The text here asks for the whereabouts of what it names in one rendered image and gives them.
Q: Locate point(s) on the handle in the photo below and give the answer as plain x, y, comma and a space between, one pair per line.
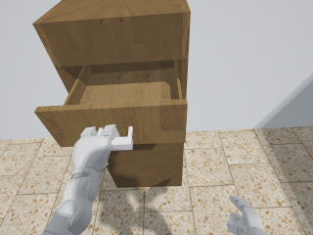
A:
121, 143

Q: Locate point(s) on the drawer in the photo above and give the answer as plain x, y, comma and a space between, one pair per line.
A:
144, 95

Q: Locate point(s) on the robot left hand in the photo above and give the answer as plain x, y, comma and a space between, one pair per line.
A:
93, 150

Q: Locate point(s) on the robot right hand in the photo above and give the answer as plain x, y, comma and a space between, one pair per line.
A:
241, 224

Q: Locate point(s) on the cabinet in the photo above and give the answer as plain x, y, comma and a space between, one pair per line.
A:
77, 33

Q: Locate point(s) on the left robot forearm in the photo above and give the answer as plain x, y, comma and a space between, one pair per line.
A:
74, 214

